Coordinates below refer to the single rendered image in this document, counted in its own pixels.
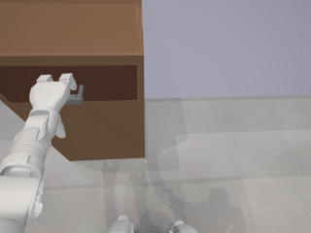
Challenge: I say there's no left robot forearm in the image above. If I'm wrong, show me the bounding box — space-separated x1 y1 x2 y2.
0 107 60 180

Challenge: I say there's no left robot upper arm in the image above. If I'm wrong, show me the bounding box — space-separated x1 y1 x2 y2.
0 175 46 233

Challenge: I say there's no left robot hand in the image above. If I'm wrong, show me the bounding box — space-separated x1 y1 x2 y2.
29 73 77 138

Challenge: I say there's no left robot shin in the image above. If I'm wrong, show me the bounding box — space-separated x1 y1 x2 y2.
118 216 128 220

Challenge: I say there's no drawer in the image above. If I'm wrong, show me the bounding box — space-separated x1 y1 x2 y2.
0 65 137 103

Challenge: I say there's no cabinet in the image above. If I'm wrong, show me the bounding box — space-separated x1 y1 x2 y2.
0 0 145 161

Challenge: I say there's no robot left thigh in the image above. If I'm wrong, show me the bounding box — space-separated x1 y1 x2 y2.
107 219 135 233

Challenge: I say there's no handle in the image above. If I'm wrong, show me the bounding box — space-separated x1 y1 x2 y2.
65 84 85 105

